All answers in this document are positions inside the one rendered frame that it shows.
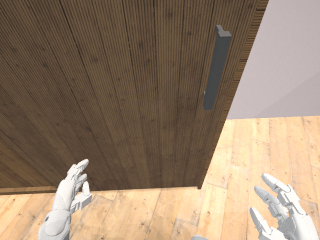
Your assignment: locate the left robot forearm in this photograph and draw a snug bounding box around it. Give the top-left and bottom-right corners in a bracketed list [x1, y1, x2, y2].
[38, 209, 72, 240]

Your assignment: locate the wardrobe door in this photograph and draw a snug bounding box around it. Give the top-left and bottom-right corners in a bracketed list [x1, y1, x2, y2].
[0, 0, 259, 192]
[0, 138, 54, 189]

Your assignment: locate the robot left hand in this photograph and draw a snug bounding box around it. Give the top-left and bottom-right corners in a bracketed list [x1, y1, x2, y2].
[51, 159, 92, 215]

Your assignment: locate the handle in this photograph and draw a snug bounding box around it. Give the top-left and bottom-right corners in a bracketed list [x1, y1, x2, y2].
[203, 25, 232, 110]

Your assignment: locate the robot right hand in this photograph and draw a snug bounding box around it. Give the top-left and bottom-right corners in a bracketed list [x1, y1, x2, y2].
[249, 173, 320, 240]

